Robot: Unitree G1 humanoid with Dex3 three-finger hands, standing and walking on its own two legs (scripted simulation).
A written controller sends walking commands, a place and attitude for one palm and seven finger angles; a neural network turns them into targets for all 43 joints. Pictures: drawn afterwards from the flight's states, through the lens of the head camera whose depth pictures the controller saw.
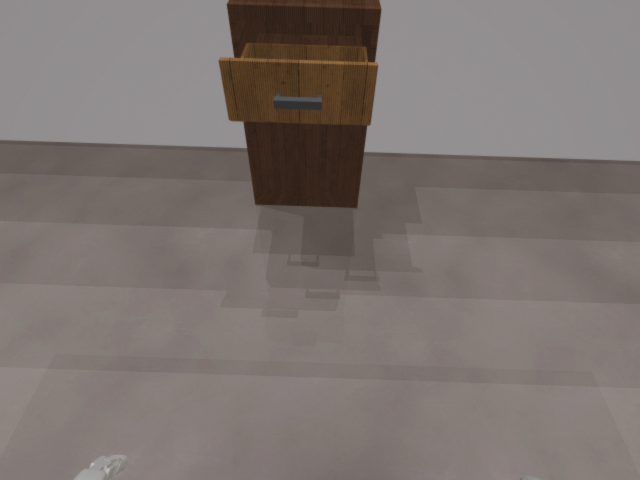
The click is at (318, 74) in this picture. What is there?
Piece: drawer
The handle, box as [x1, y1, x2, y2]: [273, 92, 321, 109]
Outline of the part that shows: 273,99 274,108 321,109 320,94 318,94 317,98 281,97 279,95 279,92 277,92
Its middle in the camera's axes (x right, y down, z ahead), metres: -0.07 -0.39 +1.09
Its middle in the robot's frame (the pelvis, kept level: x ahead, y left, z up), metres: +1.07 +0.12 -0.06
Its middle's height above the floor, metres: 0.71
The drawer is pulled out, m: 0.29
